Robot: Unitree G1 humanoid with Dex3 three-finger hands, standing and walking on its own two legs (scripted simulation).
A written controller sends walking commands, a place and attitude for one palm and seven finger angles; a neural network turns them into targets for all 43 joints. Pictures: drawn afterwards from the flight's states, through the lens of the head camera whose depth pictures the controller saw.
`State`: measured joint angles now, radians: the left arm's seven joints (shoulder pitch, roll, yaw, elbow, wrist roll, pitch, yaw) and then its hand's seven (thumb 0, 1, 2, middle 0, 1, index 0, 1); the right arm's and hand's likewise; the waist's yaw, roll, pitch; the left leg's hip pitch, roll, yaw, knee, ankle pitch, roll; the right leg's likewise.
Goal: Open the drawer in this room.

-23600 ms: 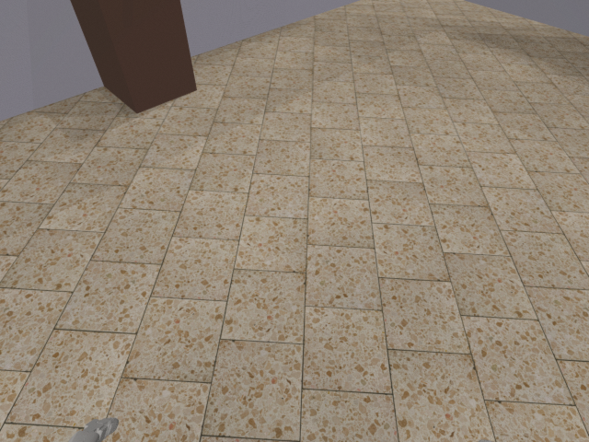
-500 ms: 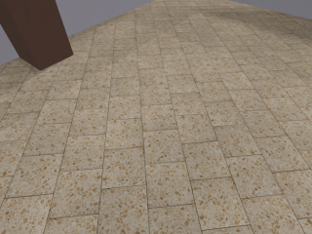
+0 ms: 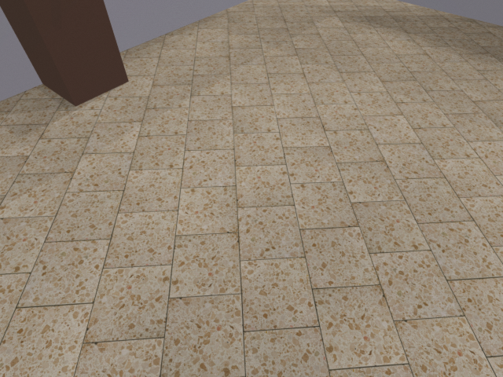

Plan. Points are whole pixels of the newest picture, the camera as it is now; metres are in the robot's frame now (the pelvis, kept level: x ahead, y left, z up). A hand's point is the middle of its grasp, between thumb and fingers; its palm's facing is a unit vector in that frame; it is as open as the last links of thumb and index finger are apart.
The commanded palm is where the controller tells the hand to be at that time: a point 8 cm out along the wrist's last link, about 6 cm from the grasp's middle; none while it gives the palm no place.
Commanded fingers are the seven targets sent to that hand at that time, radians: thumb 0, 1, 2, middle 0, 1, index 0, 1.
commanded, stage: turn or walk to find it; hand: left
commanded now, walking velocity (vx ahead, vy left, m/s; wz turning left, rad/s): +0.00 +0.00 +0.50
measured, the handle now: out of the picture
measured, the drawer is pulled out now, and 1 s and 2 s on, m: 0.00 0.00 0.00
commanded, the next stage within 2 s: stand and wait in 0.76 s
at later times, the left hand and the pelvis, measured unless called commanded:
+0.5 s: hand out of the picture +0.05 +0.21 -0.16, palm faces +0.22 -0.94 -0.25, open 7.4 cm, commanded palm none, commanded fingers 0.00 0.90 0.90 -0.20 -0.30 -0.20 -0.30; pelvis -0.01 -0.01 +0.00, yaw +13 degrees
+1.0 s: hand out of the picture -0.11 +0.11 -0.16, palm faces +0.53 -0.82 -0.24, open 7.4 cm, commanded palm none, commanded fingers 0.00 0.90 0.90 -0.20 -0.30 -0.20 -0.30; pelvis -0.01 -0.05 +0.00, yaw +29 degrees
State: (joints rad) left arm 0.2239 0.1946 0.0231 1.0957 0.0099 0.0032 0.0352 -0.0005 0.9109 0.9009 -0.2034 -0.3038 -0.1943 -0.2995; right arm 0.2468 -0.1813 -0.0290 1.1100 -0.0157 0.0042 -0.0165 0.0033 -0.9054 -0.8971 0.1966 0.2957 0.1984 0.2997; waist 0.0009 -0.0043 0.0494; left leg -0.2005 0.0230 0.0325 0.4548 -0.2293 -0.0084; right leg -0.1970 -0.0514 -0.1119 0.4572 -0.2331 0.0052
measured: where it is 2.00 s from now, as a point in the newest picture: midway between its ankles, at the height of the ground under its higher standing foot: (189, 360)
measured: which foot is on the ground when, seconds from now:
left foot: down 0.00-0.60, up 0.62-1.00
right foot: down 0.00-0.20, up 0.22-0.58, down 0.60-1.00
